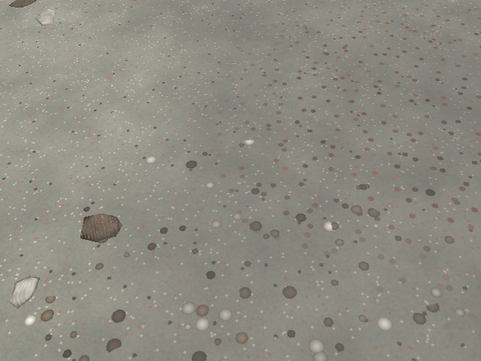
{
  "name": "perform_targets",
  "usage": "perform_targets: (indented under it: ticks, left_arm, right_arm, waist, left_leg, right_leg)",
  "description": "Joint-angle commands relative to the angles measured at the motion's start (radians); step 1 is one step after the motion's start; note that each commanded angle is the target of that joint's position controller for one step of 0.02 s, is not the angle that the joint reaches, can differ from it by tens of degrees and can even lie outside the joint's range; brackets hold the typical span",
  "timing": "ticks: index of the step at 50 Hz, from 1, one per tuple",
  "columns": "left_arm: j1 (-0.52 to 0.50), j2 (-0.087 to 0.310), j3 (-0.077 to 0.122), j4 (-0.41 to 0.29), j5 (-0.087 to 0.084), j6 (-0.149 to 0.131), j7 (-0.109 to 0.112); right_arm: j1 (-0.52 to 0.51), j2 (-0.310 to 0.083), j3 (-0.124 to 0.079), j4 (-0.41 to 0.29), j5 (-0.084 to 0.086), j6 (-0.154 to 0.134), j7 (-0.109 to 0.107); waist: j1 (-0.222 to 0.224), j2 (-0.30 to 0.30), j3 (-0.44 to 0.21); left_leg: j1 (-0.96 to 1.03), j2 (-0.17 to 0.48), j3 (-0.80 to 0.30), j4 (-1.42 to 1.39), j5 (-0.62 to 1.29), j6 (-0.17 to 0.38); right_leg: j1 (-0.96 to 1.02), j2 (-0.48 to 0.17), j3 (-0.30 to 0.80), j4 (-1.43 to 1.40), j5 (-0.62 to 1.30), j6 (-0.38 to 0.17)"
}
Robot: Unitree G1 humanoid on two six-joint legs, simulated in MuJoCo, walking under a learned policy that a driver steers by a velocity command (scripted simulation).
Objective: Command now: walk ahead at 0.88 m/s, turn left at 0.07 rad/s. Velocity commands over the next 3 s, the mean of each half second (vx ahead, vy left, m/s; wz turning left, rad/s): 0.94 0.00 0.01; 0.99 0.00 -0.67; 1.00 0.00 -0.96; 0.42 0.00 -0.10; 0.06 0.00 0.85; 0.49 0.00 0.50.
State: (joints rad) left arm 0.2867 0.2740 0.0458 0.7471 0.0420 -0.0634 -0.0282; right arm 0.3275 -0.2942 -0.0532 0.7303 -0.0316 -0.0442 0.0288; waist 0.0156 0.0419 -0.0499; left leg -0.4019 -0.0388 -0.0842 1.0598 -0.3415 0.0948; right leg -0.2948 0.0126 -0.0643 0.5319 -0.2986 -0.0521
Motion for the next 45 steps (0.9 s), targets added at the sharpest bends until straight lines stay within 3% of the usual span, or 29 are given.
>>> perform_targets:
  ticks: [1,4,7,9,12,15,16,17,18,19,20,21,22,23,25,27,29,32,34,35,37,38,39,40,41,42,43,44,45]
  left_arm:
    - [0.07,0.126,0.027,-0.021,-0.013,-0.022,0.013]
    - [0.134,0.111,0.022,0.025,-0.028,-0.041,0.011]
    - [0.193,0.099,0.018,0.06,-0.037,-0.047,0.006]
    - [0.216,0.1,0.015,0.08,-0.037,-0.052,0.009]
    - [0.246,0.123,0.013,0.122,-0.038,-0.057,0.018]
    - [0.24,0.178,0.018,0.151,-0.027,-0.05,0.03]
    - [0.234,0.206,0.024,0.161,-0.017,-0.039,0.039]
    - [0.206,0.226,0.03,0.163,-0.007,-0.023,0.047]
    - [0.163,0.205,0.026,0.149,-0.005,-0.018,0.051]
    - [0.23,0.054,-0.007,0.101,-0.034,-0.026,0.029]
    - [0.242,0.065,-0.005,0.088,-0.048,-0.041,0.017]
    - [0.1,0.112,0.005,0.059,-0.044,-0.042,0.024]
    - [0.047,0.103,-0.002,0.043,-0.042,-0.048,0.02]
    - [0.043,0.082,-0.008,0.052,-0.036,-0.041,0.014]
    - [0.087,0.044,-0.018,0.067,-0.015,-0.002,-0.006]
    - [0.028,0.028,-0.021,0.052,-0.014,0.026,-0.02]
    - [-0.084,0.033,-0.025,0.013,-0.021,0.034,-0.025]
    - [-0.203,0.027,-0.034,-0.024,-0.033,0.021,-0.036]
    - [-0.295,0.015,-0.043,-0.052,-0.032,0.013,-0.049]
    - [-0.297,0.015,-0.045,-0.049,-0.04,0.012,-0.052]
    - [-0.269,0.045,-0.041,-0.039,-0.029,0.012,-0.053]
    - [-0.214,0.068,-0.034,-0.022,-0.027,0.013,-0.048]
    - [-0.093,0.105,-0.019,0.012,-0.029,0.016,-0.041]
    - [0.109,0.156,0.005,0.068,-0.029,0.019,-0.032]
    - [0.336,0.199,0.035,0.132,-0.029,0.023,-0.015]
    - [0.324,0.228,0.058,0.147,-0.04,0.032,0.009]
    - [0.214,0.332,0.081,0.115,-0.01,0.048,0.012]
    - [0.186,0.315,0.091,0.084,-0.021,0.05,0.014]
    - [0.155,0.238,0.079,0.086,-0.023,0.047,0.023]
  right_arm:
    - [-0.094,-0.089,-0.013,-0.097,-0.022,-0.019,0.025]
    - [-0.165,-0.065,0.0,-0.109,-0.022,0.003,0.038]
    - [-0.304,-0.052,0.013,-0.146,-0.013,0.003,0.04]
    - [-0.377,-0.031,0.027,-0.164,-0.004,0.0,0.047]
    - [-0.435,-0.023,0.039,-0.177,-0.001,-0.005,0.047]
    - [-0.372,-0.055,0.03,-0.152,-0.007,-0.004,0.021]
    - [-0.26,-0.087,0.017,-0.121,-0.008,-0.003,0.009]
    - [-0.047,-0.123,-0.001,-0.052,-0.004,-0.003,-0.007]
    - [0.169,-0.17,-0.023,0.014,-0.013,-0.003,-0.025]
    - [0.239,-0.272,-0.055,0.034,-0.043,-0.006,-0.039]
    - [0.204,-0.265,-0.055,0.032,-0.025,-0.009,-0.026]
    - [0.095,-0.204,-0.049,0.045,-0.016,-0.012,-0.021]
    - [0.048,-0.147,-0.038,0.052,-0.008,-0.02,-0.018]
    - [0.004,-0.108,-0.029,0.059,-0.015,-0.031,-0.017]
    - [-0.012,-0.044,-0.005,0.085,-0.011,-0.051,-0.021]
    - [0.008,-0.045,-0.005,0.113,0.009,-0.075,-0.016]
    - [0.033,-0.053,-0.006,0.128,0.01,-0.091,-0.008]
    - [0.058,-0.043,0.004,0.142,0.012,-0.106,-0.007]
    - [0.11,-0.053,0.009,0.164,0.022,-0.113,-0.018]
    - [0.122,-0.074,0.009,0.17,0.02,-0.115,-0.026]
    - [0.132,-0.121,0.004,0.17,0.017,-0.102,-0.053]
    - [0.127,-0.153,-0.004,0.163,0.012,-0.086,-0.068]
    - [0.102,-0.178,-0.013,0.152,0.003,-0.064,-0.081]
    - [0.048,-0.202,-0.022,0.131,-0.009,-0.043,-0.088]
    - [-0.024,-0.217,-0.03,0.11,-0.019,-0.028,-0.086]
    - [-0.054,-0.137,-0.016,0.106,-0.024,-0.036,-0.059]
    - [0.019,-0.012,0.017,0.001,-0.003,-0.059,-0.044]
    - [-0.05,-0.051,0.03,-0.052,0.003,-0.087,-0.042]
    - [-0.11,-0.089,0.03,-0.055,-0.002,-0.105,-0.037]
  waist:
    - [0.002,-0.13,0.059]
    - [0.008,-0.126,0.138]
    - [0.034,-0.098,0.184]
    - [0.046,-0.108,0.196]
    - [0.044,-0.103,0.212]
    - [-0.018,-0.159,0.111]
    - [-0.08,-0.188,0.036]
    - [-0.177,-0.195,-0.07]
    - [-0.277,-0.158,-0.167]
    - [-0.199,0.098,-0.292]
    - [-0.156,0.191,-0.366]
    - [-0.135,0.076,-0.144]
    - [-0.106,-0.015,-0.031]
    - [-0.06,-0.06,0.03]
    - [0.011,-0.008,0.085]
    - [0.023,0.002,0.158]
    - [0.006,-0.004,0.21]
    - [-0.012,-0.026,0.23]
    - [-0.038,-0.042,0.235]
    - [-0.038,-0.033,0.205]
    - [-0.006,0.026,0.15]
    - [0.031,0.058,0.096]
    - [0.099,0.084,0.028]
    - [0.2,0.098,-0.062]
    - [0.307,0.083,-0.127]
    - [0.249,-0.069,-0.067]
    - [0.071,-0.321,-0.116]
    - [0.112,-0.171,-0.196]
    - [0.085,-0.012,-0.051]
  left_leg:
    - [-0.426,0.1,-0.014,0.083,0.115,-0.026]
    - [-0.474,0.124,0.041,0.052,0.226,-0.063]
    - [-0.47,0.123,0.105,-0.125,0.312,-0.077]
    - [-0.384,0.111,0.154,-0.273,0.365,-0.067]
    - [-0.282,0.087,0.196,-0.424,0.395,-0.018]
    - [-0.089,-0.017,0.243,-0.465,0.275,0.035]
    - [0.031,-0.048,0.233,-0.457,0.205,0.053]
    - [0.242,-0.069,0.22,-0.472,0.143,0.072]
    - [0.531,0.017,0.131,-0.483,0.092,0.097]
    - [0.823,0.308,-0.299,-0.539,-0.329,0.163]
    - [0.862,0.42,-0.778,-0.761,-0.487,0.211]
    - [0.722,0.361,-0.639,-0.797,-0.398,0.178]
    - [0.548,0.341,-0.478,-0.813,-0.24,0.169]
    - [0.412,0.306,-0.363,-0.842,-0.155,0.139]
    - [0.227,0.258,-0.207,-0.91,-0.111,0.088]
    - [0.176,0.237,-0.087,-0.977,-0.027,0.054]
    - [0.157,0.202,0.052,-1.017,0.153,0.017]
    - [0.173,0.143,0.244,-1.028,0.491,-0.03]
    - [0.234,0.156,0.293,-1.053,0.687,-0.055]
    - [0.311,0.162,0.31,-1.046,0.832,-0.077]
    - [0.479,0.191,0.344,-0.907,1.283,-0.102]
    - [0.537,0.209,0.344,-0.804,1.428,-0.111]
    - [0.547,0.224,0.339,-0.638,1.529,-0.113]
    - [0.497,0.24,0.324,-0.387,1.562,-0.105]
    - [0.359,0.239,0.303,-0.043,1.405,-0.087]
    - [0.102,0.086,0.281,0.323,0.422,-0.067]
    - [-0.345,-0.041,0.159,0.662,-0.19,-0.126]
    - [-0.488,-0.006,-0.007,0.647,-0.118,-0.102]
    - [-0.486,0.056,-0.03,0.51,-0.018,-0.084]
  right_leg:
    - [0.286,-0.254,0.442,-0.377,-0.349,-0.077]
    - [0.24,-0.211,0.332,-0.452,-0.186,-0.105]
    - [0.24,-0.17,0.212,-0.496,0.04,-0.118]
    - [0.23,-0.158,0.153,-0.531,0.192,-0.112]
    - [0.312,-0.193,0.093,-0.561,0.489,-0.108]
    - [0.438,-0.223,0.035,-0.365,1.159,-0.092]
    - [0.461,-0.238,0.028,-0.206,1.317,-0.083]
    - [0.419,-0.239,0.015,0.033,1.337,-0.073]
    - [0.226,-0.203,0.006,0.338,1.122,-0.065]
    - [-0.141,-0.056,0.016,0.75,0.378,-0.046]
    - [-0.343,0.071,0.164,0.926,-0.145,-0.057]
    - [-0.454,-0.008,0.179,0.947,-0.044,-0.077]
    - [-0.436,-0.055,0.162,0.886,0.039,-0.076]
    - [-0.388,-0.089,0.166,0.824,0.055,-0.073]
    - [-0.298,-0.125,0.177,0.758,0.064,-0.049]
    - [-0.362,-0.144,0.169,0.723,0.109,-0.03]
    - [-0.42,-0.139,0.136,0.622,0.222,-0.024]
    - [-0.386,-0.103,0.026,0.404,0.397,-0.038]
    - [-0.328,-0.075,-0.057,0.254,0.49,-0.061]
    - [-0.298,-0.044,-0.089,0.203,0.521,-0.076]
    - [-0.253,0.03,-0.146,0.15,0.469,-0.105]
    - [-0.188,0.065,-0.156,0.132,0.417,-0.115]
    - [-0.06,0.106,-0.157,0.137,0.346,-0.125]
    - [0.137,0.125,-0.128,0.149,0.28,-0.152]
    - [0.358,0.092,-0.028,0.092,0.198,-0.199]
    - [0.465,0.016,0.098,0.108,0.104,-0.229]
    - [0.689,-0.191,0.596,0.046,0.188,-0.421]
    - [0.728,-0.265,0.872,-0.205,-0.086,-0.479]
    - [0.564,-0.253,0.836,-0.31,-0.18,-0.41]
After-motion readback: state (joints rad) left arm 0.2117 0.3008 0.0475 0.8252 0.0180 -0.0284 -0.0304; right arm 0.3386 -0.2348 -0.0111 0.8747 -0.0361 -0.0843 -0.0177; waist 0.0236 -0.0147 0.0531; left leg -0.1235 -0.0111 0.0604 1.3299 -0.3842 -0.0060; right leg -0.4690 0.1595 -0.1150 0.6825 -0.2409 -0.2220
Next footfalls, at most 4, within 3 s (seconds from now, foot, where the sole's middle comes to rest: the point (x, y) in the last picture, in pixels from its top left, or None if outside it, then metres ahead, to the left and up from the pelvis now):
0.36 left None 0.47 0.09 -0.77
0.82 right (287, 241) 0.91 -0.07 -0.77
1.24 left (282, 143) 1.38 -0.07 -0.77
1.66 right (388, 119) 1.50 -0.51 -0.77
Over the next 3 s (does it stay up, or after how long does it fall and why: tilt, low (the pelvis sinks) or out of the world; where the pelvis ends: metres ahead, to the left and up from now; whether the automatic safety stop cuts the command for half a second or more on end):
stays up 1.76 -0.51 0.00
